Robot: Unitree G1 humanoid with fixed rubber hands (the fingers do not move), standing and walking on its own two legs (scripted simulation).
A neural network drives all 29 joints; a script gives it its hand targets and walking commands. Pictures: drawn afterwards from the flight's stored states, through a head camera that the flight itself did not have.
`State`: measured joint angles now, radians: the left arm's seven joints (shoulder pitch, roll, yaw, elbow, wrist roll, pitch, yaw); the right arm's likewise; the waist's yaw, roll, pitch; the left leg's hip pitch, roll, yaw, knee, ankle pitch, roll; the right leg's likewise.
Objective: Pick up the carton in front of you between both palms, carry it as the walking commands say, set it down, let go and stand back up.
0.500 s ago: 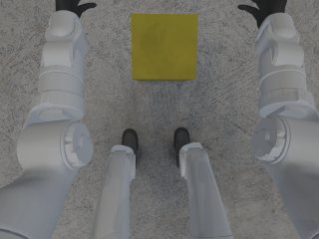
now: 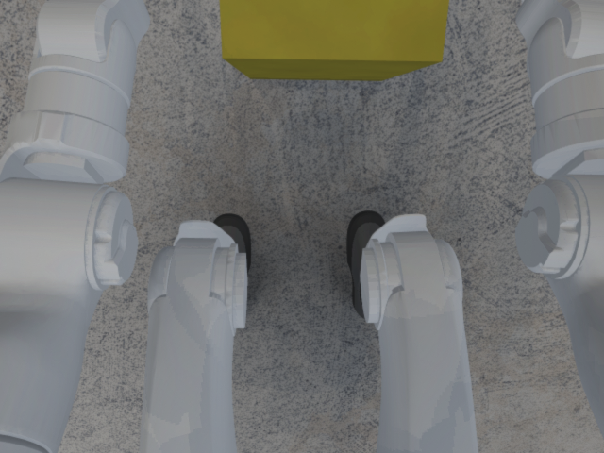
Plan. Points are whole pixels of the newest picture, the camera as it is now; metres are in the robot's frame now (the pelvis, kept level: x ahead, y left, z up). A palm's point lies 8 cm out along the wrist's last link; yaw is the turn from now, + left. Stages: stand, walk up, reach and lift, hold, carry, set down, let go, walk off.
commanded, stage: reach and lift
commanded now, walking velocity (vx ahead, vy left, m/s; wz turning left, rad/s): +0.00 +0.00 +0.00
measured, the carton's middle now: out of the picture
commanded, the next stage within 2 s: none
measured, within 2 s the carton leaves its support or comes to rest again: leaves its support in 1.14 s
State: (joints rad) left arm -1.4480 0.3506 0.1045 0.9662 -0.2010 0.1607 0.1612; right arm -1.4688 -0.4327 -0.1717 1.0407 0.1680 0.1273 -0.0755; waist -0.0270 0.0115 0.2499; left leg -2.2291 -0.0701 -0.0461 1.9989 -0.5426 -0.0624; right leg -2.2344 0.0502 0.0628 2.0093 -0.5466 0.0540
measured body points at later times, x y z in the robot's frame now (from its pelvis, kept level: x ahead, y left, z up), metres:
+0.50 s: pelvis +0.01 -0.01 -0.05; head +0.38 -0.03 +0.18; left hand +0.58 +0.14 -0.23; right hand +0.58 -0.22 -0.22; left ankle +0.11 +0.13 -0.38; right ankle +0.11 -0.13 -0.38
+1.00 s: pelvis +0.00 +0.00 -0.05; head +0.38 -0.02 +0.18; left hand +0.58 +0.11 -0.22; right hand +0.57 -0.20 -0.22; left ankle +0.11 +0.13 -0.38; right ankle +0.11 -0.13 -0.38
